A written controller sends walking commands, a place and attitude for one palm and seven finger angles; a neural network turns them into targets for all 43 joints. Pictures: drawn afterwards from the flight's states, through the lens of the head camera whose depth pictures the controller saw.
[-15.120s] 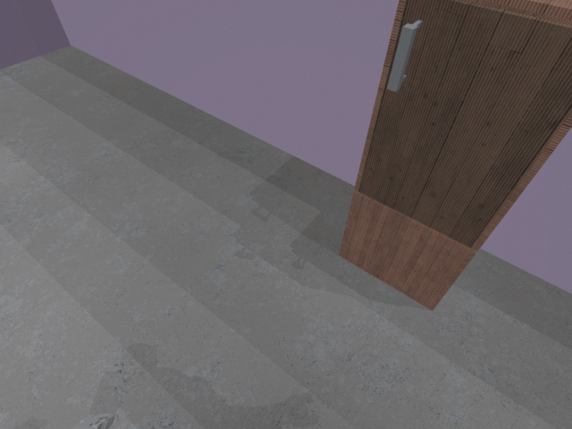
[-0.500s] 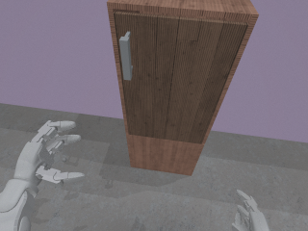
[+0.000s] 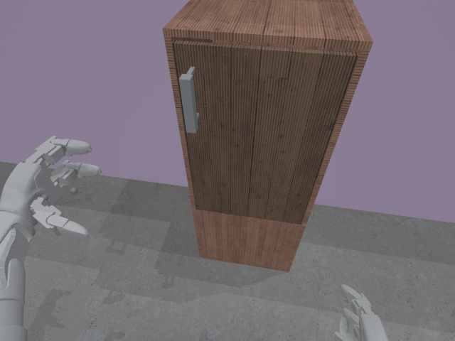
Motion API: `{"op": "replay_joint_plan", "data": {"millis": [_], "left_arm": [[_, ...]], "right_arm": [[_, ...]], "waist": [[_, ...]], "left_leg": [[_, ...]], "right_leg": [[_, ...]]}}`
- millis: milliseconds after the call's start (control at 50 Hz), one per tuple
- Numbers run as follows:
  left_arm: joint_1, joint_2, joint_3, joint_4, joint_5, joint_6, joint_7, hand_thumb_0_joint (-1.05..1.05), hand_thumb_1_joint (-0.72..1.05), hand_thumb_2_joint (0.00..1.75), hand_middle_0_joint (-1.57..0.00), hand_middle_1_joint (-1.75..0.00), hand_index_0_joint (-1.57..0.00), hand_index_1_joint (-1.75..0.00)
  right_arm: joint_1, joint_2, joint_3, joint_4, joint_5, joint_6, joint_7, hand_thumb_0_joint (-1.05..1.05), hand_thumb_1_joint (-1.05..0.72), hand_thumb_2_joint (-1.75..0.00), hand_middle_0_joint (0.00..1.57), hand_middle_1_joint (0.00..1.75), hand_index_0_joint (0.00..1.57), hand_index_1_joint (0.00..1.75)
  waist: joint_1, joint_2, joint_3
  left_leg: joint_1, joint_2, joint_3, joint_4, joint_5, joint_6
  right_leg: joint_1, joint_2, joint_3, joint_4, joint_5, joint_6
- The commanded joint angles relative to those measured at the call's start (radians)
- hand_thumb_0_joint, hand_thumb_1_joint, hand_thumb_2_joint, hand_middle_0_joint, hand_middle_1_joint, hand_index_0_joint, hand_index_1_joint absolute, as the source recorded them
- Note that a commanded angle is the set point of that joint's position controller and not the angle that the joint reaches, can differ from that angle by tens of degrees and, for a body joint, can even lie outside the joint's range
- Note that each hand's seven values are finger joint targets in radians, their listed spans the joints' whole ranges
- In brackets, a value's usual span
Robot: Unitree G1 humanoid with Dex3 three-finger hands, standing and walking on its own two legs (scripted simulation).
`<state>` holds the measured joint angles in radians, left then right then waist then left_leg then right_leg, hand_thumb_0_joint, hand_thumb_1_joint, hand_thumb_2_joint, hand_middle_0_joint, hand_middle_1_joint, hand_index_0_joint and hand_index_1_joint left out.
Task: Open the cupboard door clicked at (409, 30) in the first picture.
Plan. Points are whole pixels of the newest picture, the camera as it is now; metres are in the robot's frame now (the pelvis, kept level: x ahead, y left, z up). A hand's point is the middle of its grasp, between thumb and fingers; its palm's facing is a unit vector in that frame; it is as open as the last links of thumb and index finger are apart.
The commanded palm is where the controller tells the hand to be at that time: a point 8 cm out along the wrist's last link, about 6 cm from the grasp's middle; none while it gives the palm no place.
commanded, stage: raise the hand with hooked fingers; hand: left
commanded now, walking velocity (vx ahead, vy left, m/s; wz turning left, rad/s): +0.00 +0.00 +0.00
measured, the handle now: (192, 100) +0.59 +0.14 +0.13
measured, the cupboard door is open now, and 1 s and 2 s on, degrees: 0 0 0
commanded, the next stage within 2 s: move the hooked fingers beside the handle in 0.52 s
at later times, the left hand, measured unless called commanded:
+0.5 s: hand (90, 184) +0.30 +0.25 +0.15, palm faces -0.01 -1.00 -0.05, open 14.0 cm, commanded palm +0.27 +0.30 +0.16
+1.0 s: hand (113, 162) +0.35 +0.24 +0.15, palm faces -0.06 -1.00 -0.02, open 14.0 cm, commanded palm +0.33 +0.29 +0.15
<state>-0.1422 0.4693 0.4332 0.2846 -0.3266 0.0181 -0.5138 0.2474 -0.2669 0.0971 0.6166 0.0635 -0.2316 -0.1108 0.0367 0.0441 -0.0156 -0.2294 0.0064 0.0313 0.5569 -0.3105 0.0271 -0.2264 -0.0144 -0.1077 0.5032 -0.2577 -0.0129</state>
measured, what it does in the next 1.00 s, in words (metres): stands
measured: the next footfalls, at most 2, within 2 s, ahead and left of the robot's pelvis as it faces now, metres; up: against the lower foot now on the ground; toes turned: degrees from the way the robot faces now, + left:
none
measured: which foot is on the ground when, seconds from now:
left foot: down 0.00-1.00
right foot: down 0.00-1.00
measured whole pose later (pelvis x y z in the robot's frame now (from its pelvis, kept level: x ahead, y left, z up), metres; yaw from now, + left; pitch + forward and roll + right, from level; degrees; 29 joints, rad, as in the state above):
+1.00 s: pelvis +0.00 -0.01 +0.00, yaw -1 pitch +1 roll +0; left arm -0.39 0.46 0.39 0.54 -0.28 0.01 -0.48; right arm 0.26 -0.28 0.08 0.63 0.07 -0.21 -0.12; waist 0.00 0.04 -0.02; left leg -0.25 0.01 0.04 0.53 -0.30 0.02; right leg -0.27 -0.01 -0.09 0.51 -0.26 -0.02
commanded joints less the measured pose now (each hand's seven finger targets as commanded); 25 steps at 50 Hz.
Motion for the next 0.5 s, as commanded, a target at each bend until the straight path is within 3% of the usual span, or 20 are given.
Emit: {"op": "replay_joint_plan", "data": {"millis": [0,20,80,140,200,280,340,360,420,480], "left_arm": [[-0.357,0.336,0.138,-0.183,-0.028,-0.048,-0.013,0.0,-0.5,0.3,-0.3,-1.2,-0.3,-1.2],[-0.32,0.298,0.112,-0.132,-0.029,-0.039,-0.02,0.0,-0.5,0.3,-0.3,-1.2,-0.3,-1.2],[-0.26,0.259,0.083,-0.058,-0.04,-0.018,-0.047,0.0,-0.5,0.3,-0.3,-1.2,-0.3,-1.2],[-0.303,0.296,0.106,-0.16,-0.033,-0.028,-0.038,0.0,-0.5,0.3,-0.3,-1.2,-0.3,-1.2],[-0.299,0.325,0.152,-0.197,-0.039,-0.049,-0.017,0.0,-0.5,0.3,-0.3,-1.2,-0.3,-1.2],[-0.324,0.316,0.141,-0.199,-0.034,-0.062,0.003,0.0,-0.5,0.3,-0.3,-1.2,-0.3,-1.2],[-0.321,0.303,0.127,-0.182,-0.022,-0.055,0.009,0.0,-0.5,0.3,-0.3,-1.2,-0.3,-1.2],[-0.327,0.303,0.121,-0.191,-0.023,-0.056,0.006,0.0,-0.5,0.3,-0.3,-1.2,-0.3,-1.2],[-0.326,0.302,0.125,-0.203,-0.022,-0.06,0.004,0.0,-0.5,0.3,-0.3,-1.2,-0.3,-1.2],[-0.302,0.297,0.125,-0.167,-0.034,-0.052,-0.007,0.0,-0.5,0.3,-0.3,-1.2,-0.3,-1.2]], "right_arm": [[-0.099,-0.14,-0.063,-0.163,0.003,-0.062,-0.008,0.0,-0.9,-0.9,0.2,0.3,0.2,0.3],[-0.094,-0.139,-0.064,-0.161,0.006,-0.059,-0.005,0.0,-0.9,-0.9,0.2,0.3,0.2,0.3],[-0.089,-0.148,-0.069,-0.162,0.01,-0.053,0.008,0.0,-0.9,-0.9,0.2,0.3,0.2,0.3],[-0.099,-0.148,-0.077,-0.182,0.011,-0.054,0.011,0.0,-0.9,-0.9,0.2,0.3,0.2,0.3],[-0.094,-0.143,-0.078,-0.186,0.005,-0.056,0.012,0.0,-0.9,-0.9,0.2,0.3,0.2,0.3],[-0.098,-0.138,-0.075,-0.176,0.007,-0.056,0.006,0.0,-0.9,-0.9,0.2,0.3,0.2,0.3],[-0.094,-0.137,-0.077,-0.174,0.009,-0.057,-0.003,0.0,-0.9,-0.9,0.2,0.3,0.2,0.3],[-0.092,-0.137,-0.075,-0.173,0.008,-0.056,-0.003,0.0,-0.9,-0.9,0.2,0.3,0.2,0.3],[-0.094,-0.135,-0.076,-0.175,0.009,-0.06,-0.007,0.0,-0.9,-0.9,0.2,0.3,0.2,0.3],[-0.095,-0.136,-0.074,-0.169,0.009,-0.057,-0.005,0.0,-0.9,-0.9,0.2,0.3,0.2,0.3]], "waist": [[-0.003,0.048,-0.199],[-0.007,0.026,-0.184],[-0.004,-0.018,-0.131],[0.002,0.049,-0.213],[0.006,0.005,-0.241],[-0.002,0.038,-0.183],[-0.007,0.065,-0.186],[-0.006,0.039,-0.187],[-0.007,0.052,-0.214],[-0.005,0.017,-0.184]], "left_leg": [[0.078,-0.008,-0.077,-0.111,0.242,-0.001],[0.071,-0.008,-0.073,-0.108,0.25,0.0],[0.025,-0.009,-0.059,-0.1,0.226,0.002],[0.063,-0.014,-0.055,-0.092,0.246,0.003],[0.063,-0.013,-0.05,-0.087,0.273,0.008],[0.049,-0.014,-0.043,-0.096,0.233,0.008],[0.062,-0.014,-0.038,-0.097,0.22,0.009],[0.061,-0.012,-0.038,-0.095,0.226,0.009],[0.081,-0.015,-0.038,-0.096,0.241,0.011],[0.057,-0.014,-0.037,-0.094,0.247,0.011]], "right_leg": [[0.057,0.026,0.052,-0.068,0.203,-0.022],[0.05,0.027,0.05,-0.066,0.215,-0.021],[0.03,0.02,0.061,-0.066,0.216,-0.015],[0.048,0.017,0.065,-0.055,0.223,-0.016],[0.08,0.02,0.071,-0.05,0.26,-0.013],[0.059,0.017,0.079,-0.066,0.226,-0.01],[0.048,0.015,0.081,-0.071,0.212,-0.009],[0.062,0.015,0.085,-0.073,0.22,-0.007],[0.069,0.016,0.079,-0.067,0.245,-0.007],[0.066,0.016,0.081,-0.067,0.265,-0.003]]}}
